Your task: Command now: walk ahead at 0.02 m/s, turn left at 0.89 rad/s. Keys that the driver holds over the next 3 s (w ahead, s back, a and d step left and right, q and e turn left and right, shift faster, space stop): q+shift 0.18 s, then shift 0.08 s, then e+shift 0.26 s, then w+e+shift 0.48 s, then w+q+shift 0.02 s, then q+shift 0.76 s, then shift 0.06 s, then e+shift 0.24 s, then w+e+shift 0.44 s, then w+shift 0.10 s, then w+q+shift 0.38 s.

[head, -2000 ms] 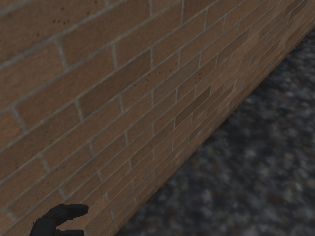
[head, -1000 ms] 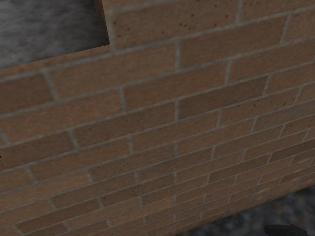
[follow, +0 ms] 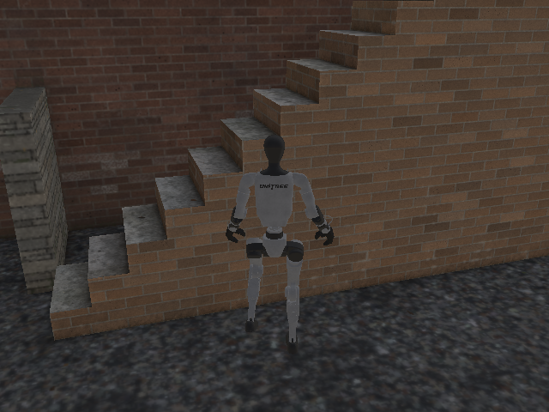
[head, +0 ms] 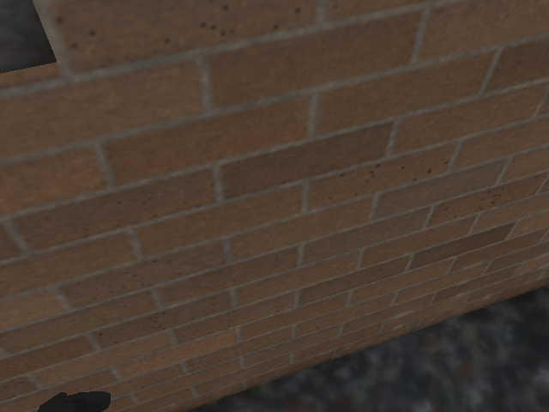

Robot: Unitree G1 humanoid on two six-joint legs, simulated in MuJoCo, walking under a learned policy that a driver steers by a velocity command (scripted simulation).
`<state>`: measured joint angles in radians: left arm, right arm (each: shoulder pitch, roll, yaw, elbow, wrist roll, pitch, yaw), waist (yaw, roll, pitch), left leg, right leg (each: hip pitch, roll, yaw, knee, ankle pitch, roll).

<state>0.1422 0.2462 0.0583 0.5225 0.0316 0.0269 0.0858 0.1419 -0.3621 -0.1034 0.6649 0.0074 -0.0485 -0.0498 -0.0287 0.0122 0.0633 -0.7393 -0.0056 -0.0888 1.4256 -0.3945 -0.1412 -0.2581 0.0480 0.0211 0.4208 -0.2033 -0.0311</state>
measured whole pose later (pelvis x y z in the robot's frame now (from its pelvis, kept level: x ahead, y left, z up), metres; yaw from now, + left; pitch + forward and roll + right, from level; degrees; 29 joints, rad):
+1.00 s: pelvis -0.01 -0.02 +0.00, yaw -14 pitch +5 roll +1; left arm 0.25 0.29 0.07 0.69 0.01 -0.04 0.00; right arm 0.10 -0.28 -0.03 0.72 -0.03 -0.06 0.00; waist 0.00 0.03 0.03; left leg -0.46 0.02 0.01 0.77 -0.27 -0.04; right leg -0.21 0.05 0.12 0.41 -0.27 -0.04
